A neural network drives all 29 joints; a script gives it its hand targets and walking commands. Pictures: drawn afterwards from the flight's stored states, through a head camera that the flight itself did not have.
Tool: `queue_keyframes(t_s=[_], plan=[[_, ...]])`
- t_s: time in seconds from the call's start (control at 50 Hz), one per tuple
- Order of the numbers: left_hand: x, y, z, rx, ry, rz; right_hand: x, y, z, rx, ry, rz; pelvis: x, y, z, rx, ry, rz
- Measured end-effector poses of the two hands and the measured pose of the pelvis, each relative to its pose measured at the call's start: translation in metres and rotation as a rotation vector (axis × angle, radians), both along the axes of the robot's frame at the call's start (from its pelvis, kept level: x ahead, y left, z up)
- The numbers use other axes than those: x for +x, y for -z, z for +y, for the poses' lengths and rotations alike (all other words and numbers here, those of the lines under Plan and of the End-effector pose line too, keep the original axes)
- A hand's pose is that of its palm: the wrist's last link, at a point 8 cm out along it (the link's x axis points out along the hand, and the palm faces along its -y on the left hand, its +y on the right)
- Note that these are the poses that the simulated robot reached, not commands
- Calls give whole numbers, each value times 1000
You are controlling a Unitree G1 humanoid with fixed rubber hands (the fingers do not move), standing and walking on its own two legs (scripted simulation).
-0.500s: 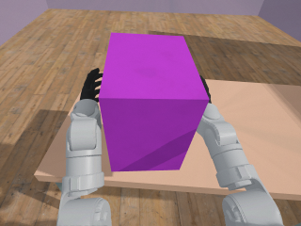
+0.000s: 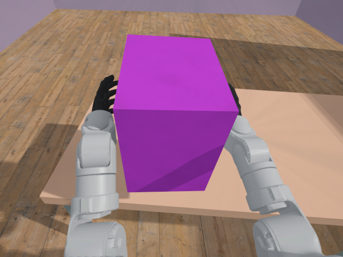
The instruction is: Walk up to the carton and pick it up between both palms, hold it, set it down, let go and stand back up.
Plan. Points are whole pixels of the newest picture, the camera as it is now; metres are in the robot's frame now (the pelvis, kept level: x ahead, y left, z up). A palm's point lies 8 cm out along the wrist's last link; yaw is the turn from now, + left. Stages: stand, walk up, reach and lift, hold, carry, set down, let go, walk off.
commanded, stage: hold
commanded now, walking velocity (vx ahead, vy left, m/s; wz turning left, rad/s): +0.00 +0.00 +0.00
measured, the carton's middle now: (168, 116) +0.39 +0.00 +0.15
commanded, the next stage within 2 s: none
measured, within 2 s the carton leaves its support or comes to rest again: neither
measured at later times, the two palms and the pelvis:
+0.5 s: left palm (104, 113) +0.37 +0.14 +0.19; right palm (230, 117) +0.36 -0.14 +0.17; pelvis +0.00 +0.00 +0.00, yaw +0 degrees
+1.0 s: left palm (104, 112) +0.37 +0.14 +0.19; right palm (230, 117) +0.36 -0.14 +0.17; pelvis +0.00 +0.00 +0.00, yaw +0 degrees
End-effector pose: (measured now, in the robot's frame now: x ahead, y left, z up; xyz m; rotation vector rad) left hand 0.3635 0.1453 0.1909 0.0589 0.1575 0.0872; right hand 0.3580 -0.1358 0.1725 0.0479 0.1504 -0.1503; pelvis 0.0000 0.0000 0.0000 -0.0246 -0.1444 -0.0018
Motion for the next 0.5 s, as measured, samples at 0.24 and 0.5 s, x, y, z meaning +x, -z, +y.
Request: queue_keyframes(t_s=[0.24, 0.5], plan=[[1, 2, 1, 3, -2, 3, 2, 1, 1, 5, -3, 1, -1, 0, 0, 0, 0, 10], [3, 6, -1, 4, 2, 18, 2, 5, -1, 1, 1, 14, 3, 0, 2, 2, 4, -2]])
